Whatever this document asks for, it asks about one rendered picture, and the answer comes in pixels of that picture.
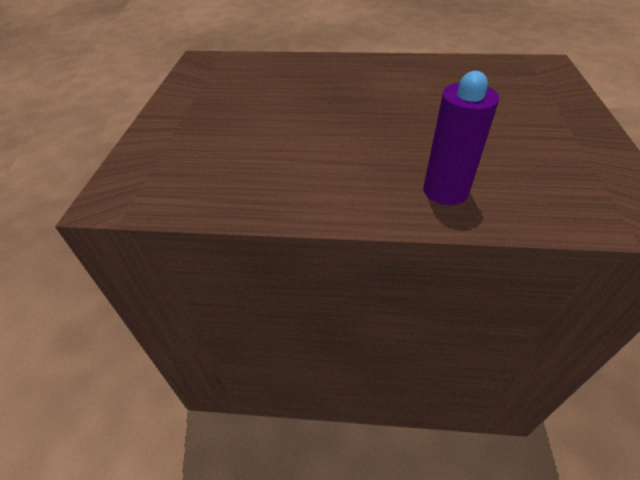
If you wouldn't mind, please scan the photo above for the bottle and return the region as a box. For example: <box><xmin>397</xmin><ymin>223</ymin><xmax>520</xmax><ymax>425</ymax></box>
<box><xmin>423</xmin><ymin>71</ymin><xmax>499</xmax><ymax>205</ymax></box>

